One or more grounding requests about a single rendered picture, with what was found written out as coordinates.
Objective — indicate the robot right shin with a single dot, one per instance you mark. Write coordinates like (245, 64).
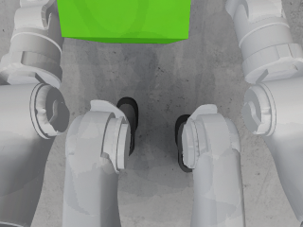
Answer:
(233, 130)

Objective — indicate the robot right upper arm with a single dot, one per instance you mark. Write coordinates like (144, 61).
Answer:
(274, 110)

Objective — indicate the robot left foot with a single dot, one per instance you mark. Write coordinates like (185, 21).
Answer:
(130, 108)

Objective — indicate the robot left upper arm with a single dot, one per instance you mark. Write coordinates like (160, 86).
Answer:
(31, 116)

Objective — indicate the carton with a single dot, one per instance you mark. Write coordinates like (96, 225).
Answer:
(125, 21)

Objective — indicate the robot left forearm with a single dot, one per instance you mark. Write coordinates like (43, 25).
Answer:
(35, 46)

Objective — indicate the robot right forearm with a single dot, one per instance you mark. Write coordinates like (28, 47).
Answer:
(265, 40)

